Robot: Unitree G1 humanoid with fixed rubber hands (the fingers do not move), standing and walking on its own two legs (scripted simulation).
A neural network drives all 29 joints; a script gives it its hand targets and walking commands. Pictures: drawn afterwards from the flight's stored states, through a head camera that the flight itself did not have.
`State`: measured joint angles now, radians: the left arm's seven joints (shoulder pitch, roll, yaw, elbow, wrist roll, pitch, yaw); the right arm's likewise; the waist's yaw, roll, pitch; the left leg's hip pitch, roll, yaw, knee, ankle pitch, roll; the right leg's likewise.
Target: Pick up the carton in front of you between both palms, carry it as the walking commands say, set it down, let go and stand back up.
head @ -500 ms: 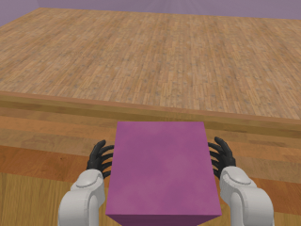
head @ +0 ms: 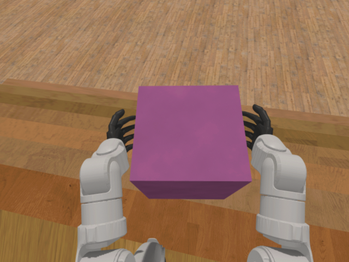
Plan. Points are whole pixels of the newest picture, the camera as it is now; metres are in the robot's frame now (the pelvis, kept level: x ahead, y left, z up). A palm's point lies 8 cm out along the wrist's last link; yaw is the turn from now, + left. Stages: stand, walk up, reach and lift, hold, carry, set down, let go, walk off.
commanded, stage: carry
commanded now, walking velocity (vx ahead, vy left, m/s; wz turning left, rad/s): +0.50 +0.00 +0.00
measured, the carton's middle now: (187, 150) +0.38 +0.01 +0.02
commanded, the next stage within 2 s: none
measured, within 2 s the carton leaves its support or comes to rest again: neither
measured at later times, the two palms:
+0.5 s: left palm (149, 79) +0.65 +0.14 +0.00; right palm (241, 72) +0.67 -0.16 +0.01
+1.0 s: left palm (167, 75) +1.03 +0.13 -0.30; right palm (223, 78) +1.00 -0.17 -0.30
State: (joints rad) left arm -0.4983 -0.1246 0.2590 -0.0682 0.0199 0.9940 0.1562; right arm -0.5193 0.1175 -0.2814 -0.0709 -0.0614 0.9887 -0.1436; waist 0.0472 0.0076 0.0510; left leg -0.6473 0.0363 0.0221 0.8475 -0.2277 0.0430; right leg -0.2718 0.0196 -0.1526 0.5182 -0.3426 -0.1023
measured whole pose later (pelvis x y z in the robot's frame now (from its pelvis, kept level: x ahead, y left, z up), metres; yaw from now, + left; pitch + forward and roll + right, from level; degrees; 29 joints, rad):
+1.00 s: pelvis +0.71 +0.01 -0.38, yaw -1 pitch +1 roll +0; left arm -0.33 -0.12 0.22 0.02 0.07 0.87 0.16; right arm -0.33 0.12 -0.18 0.02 -0.03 0.88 -0.18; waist -0.10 0.00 -0.02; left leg -0.45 -0.10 0.06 0.75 -0.30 0.14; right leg -0.51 0.08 0.03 1.71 -0.67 -0.04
